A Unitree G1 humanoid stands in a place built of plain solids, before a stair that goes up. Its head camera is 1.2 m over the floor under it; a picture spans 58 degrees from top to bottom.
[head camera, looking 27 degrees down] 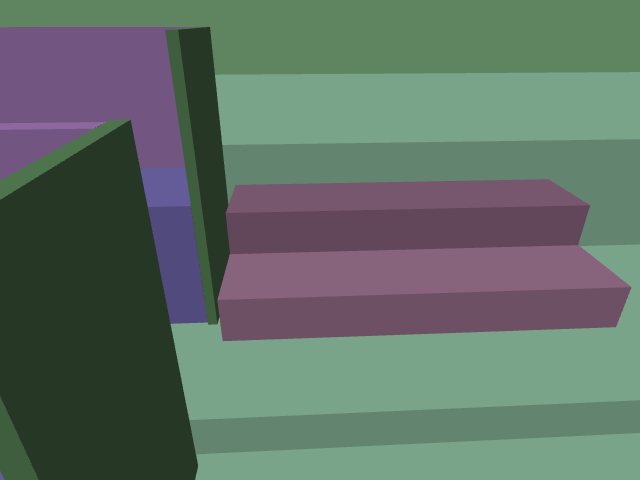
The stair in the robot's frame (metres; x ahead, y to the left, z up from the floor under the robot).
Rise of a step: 0.19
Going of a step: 0.33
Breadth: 1.49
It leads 3 degrees to the left of straight ahead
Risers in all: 4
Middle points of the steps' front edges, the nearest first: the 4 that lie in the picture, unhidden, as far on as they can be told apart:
0.94 -0.41 0.15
1.28 -0.39 0.34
1.61 -0.37 0.52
1.94 -0.35 0.71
